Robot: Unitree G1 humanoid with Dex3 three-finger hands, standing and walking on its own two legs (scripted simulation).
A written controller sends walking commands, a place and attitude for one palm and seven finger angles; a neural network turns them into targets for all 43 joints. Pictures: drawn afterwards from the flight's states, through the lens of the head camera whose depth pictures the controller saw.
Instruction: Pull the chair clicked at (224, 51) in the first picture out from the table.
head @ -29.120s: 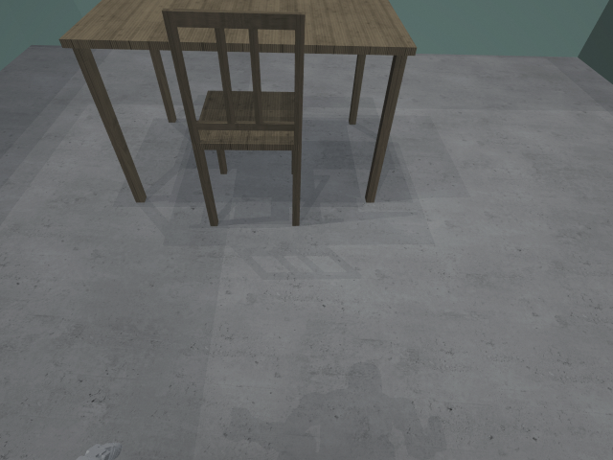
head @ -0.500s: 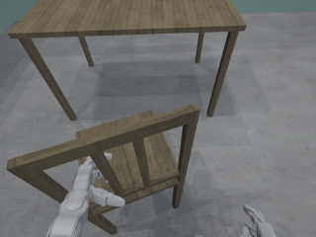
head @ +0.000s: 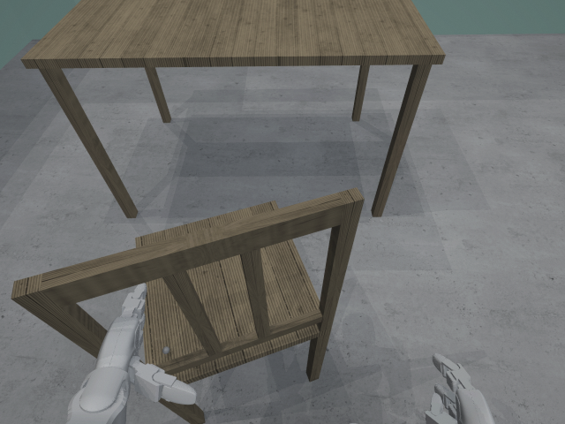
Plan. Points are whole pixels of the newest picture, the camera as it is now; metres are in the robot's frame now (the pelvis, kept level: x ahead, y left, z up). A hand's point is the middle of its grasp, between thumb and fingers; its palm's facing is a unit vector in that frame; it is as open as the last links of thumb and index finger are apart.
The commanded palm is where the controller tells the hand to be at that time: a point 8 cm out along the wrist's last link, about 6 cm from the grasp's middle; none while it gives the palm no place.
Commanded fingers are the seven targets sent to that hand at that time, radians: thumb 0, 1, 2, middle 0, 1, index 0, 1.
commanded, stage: draw the fingers out of the gap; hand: left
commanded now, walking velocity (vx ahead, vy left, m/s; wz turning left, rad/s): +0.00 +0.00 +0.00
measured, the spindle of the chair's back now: (197, 317) +0.29 +0.15 -0.05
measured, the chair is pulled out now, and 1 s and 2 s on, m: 0.60 0.59 0.59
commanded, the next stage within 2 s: draw the hand back to the body in 0.58 s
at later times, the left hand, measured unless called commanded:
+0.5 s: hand (158, 415) +0.15 +0.17 -0.02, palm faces +0.04 -0.97 -0.22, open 17.5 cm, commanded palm +0.12 +0.22 +0.00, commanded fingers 0.00 -0.55 0.20 0.00 0.00 0.00 0.00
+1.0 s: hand (128, 418) +0.14 +0.18 +0.04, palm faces +0.09 -0.99 -0.09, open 17.5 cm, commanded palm +0.10 +0.24 +0.05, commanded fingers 0.00 -0.55 0.20 0.00 0.00 0.00 0.00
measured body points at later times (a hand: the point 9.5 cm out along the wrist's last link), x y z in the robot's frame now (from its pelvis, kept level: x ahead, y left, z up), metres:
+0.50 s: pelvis -0.01 +0.00 -0.01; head +0.00 -0.01 +0.44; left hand +0.15 +0.22 -0.01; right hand +0.16 -0.23 -0.08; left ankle -0.06 +0.12 -0.70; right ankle +0.04 -0.13 -0.70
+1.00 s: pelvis -0.02 +0.00 -0.02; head +0.00 -0.01 +0.42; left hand +0.13 +0.23 +0.04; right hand +0.16 -0.24 -0.10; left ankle -0.06 +0.12 -0.70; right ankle +0.04 -0.13 -0.70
